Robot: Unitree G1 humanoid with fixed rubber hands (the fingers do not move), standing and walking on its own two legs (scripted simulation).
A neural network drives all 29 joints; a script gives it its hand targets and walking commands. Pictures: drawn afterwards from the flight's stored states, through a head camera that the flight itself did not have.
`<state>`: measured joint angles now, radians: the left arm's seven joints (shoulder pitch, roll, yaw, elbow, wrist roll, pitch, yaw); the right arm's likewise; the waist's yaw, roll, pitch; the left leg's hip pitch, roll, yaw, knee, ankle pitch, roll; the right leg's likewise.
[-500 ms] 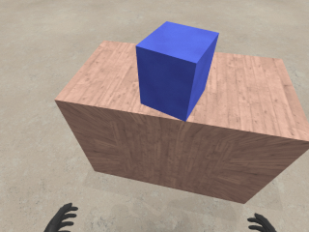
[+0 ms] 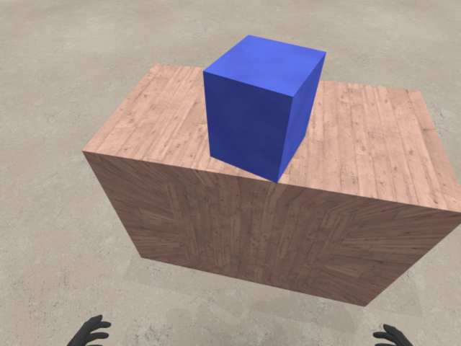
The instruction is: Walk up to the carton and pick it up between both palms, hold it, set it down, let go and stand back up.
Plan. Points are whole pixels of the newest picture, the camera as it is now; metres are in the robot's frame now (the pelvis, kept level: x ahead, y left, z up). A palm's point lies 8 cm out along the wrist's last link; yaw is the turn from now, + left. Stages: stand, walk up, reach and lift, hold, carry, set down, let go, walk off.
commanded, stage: walk up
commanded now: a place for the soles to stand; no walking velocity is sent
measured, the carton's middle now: (262, 109) +0.65 -0.04 +0.06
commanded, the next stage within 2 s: none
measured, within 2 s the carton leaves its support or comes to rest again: neither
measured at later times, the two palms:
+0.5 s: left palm (43, 308) +0.20 +0.37 -0.08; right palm out of the picture +0.09 -0.26 -0.07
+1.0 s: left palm (61, 249) +0.33 +0.40 -0.08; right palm (379, 334) +0.18 -0.23 -0.07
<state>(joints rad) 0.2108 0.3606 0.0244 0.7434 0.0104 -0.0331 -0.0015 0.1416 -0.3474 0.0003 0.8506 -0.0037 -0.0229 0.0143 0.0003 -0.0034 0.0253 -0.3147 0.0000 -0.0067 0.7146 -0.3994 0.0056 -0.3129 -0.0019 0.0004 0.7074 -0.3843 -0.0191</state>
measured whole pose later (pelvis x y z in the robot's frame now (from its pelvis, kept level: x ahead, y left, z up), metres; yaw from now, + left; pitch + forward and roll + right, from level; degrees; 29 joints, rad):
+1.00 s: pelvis +0.18 +0.10 +0.00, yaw -11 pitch +1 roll -2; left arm 0.31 0.44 0.07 0.74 0.01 -0.07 -0.01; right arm 0.37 -0.45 -0.03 0.71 -0.01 -0.07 0.03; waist -0.01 0.01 0.03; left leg -0.35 0.05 0.02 0.70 -0.36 0.01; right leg -0.49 0.04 0.06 0.95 -0.41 -0.03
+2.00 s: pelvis +0.21 +0.14 +0.00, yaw -18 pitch +0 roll -2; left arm 0.28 0.45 0.07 0.74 0.01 -0.03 -0.01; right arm 0.36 -0.44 -0.03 0.77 -0.01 -0.07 0.01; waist -0.01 -0.01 0.05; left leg -0.36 0.06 0.06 0.71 -0.35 0.03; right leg -0.47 0.04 0.10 0.85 -0.42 -0.03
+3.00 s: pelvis +0.21 +0.11 +0.00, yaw -21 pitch +1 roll -1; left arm 0.24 0.45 0.07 0.74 0.01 0.00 -0.05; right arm 0.37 -0.47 -0.03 0.83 -0.01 -0.10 -0.04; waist -0.01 -0.04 0.06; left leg -0.35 0.09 0.05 0.70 -0.35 0.00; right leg -0.56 0.02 0.11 0.94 -0.41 -0.02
